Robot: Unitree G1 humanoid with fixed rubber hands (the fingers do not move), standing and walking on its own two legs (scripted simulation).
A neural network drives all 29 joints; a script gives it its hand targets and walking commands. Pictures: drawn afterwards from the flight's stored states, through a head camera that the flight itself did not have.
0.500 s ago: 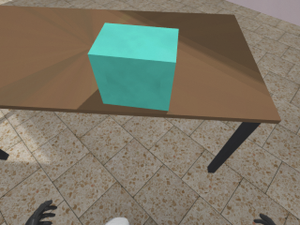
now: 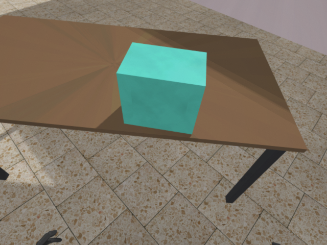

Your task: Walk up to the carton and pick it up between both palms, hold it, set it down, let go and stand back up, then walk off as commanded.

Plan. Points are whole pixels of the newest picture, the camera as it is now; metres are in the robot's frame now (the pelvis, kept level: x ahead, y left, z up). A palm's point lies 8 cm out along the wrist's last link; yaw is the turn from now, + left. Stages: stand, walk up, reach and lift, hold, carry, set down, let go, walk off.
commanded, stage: walk up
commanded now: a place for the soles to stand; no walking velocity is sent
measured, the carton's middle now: (163, 89) +0.58 +0.04 +0.03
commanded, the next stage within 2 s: none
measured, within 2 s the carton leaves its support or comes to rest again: neither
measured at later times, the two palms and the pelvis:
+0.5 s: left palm out of the picture +0.07 +0.34 -0.11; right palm out of the picture +0.10 -0.31 -0.10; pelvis +0.02 +0.01 -0.01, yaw +0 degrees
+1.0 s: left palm (30, 207) +0.21 +0.38 -0.11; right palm (265, 229) +0.20 -0.28 -0.13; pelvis +0.14 +0.05 -0.03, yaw +0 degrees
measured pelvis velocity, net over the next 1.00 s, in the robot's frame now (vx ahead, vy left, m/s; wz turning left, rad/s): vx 0.14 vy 0.05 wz -0.01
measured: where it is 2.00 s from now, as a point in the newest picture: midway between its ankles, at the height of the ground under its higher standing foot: outside the picture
